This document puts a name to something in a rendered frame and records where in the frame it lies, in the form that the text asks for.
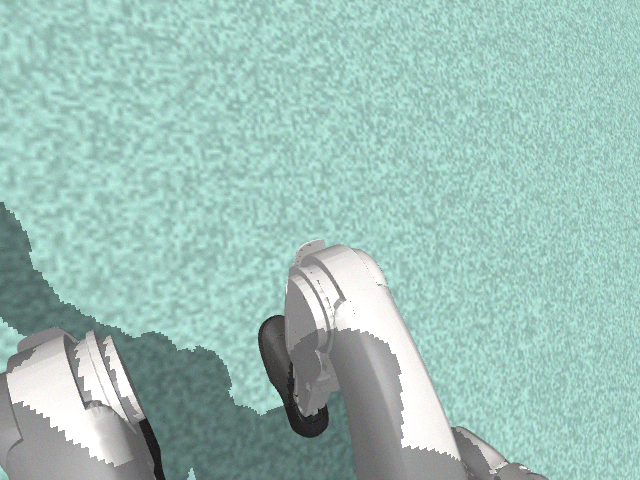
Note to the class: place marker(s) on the left robot foot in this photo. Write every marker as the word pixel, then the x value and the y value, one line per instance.
pixel 153 448

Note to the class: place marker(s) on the right robot arm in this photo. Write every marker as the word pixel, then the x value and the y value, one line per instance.
pixel 517 471

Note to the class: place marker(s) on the right robot hand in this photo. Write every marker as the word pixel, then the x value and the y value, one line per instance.
pixel 481 461

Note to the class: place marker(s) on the right robot foot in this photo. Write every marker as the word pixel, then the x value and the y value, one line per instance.
pixel 279 368

